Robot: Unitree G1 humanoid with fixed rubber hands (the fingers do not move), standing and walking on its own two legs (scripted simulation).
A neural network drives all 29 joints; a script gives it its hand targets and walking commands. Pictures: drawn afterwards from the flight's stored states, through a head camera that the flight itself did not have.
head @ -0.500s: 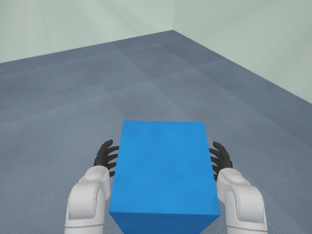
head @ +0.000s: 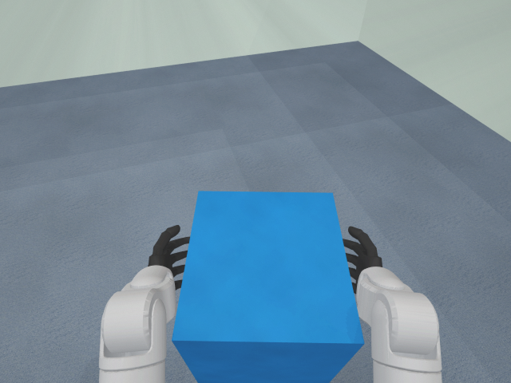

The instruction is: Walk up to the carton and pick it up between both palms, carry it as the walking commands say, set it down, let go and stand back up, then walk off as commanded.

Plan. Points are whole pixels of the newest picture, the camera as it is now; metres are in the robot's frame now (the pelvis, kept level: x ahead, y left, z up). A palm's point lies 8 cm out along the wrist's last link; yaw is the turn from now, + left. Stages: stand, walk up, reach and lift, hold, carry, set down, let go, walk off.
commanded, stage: carry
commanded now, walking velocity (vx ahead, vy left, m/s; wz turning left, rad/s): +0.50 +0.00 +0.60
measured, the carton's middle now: (263, 295) +0.28 +0.00 +0.02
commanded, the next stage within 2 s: none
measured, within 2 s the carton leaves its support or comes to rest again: neither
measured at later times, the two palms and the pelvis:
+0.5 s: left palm (117, 172) +0.52 +0.28 +0.07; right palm (256, 147) +0.60 +0.00 +0.06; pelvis +0.29 +0.07 -0.03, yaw +16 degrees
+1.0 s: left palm (75, 108) +0.77 +0.46 +0.07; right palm (179, 80) +0.93 +0.23 +0.06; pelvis +0.62 +0.18 -0.02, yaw +37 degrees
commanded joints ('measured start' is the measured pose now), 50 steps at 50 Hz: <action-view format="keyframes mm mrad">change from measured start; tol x32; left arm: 1 -440 -939 -699 -57 -384 -15 -231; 50 -340 -969 -684 1 -356 -37 -244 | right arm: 1 -424 934 684 -84 413 -1 257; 50 -428 905 737 -90 424 -3 291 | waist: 1 -5 124 -189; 5 44 -407 -299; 22 8 -242 -216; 25 -1 205 -299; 50 42 -172 -339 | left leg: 1 199 200 -190 -44 330 145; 7 -566 83 -38 771 -167 11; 22 -35 -107 257 125 155 76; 26 577 361 -651 -55 349 332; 44 235 120 -123 62 991 95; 46 39 63 -67 334 814 50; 48 -370 -70 -9 816 -124 -1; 50 -414 50 -70 937 -93 13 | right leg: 1 9 31 -59 -176 123 -11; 6 742 -483 586 -427 68 -254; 22 596 -256 -240 -5 1125 -41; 26 -306 -16 107 769 -169 8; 42 -139 11 -45 -56 298 -2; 46 503 27 -90 -276 364 -29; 48 819 -475 565 -401 202 -210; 50 665 -433 445 -389 292 -255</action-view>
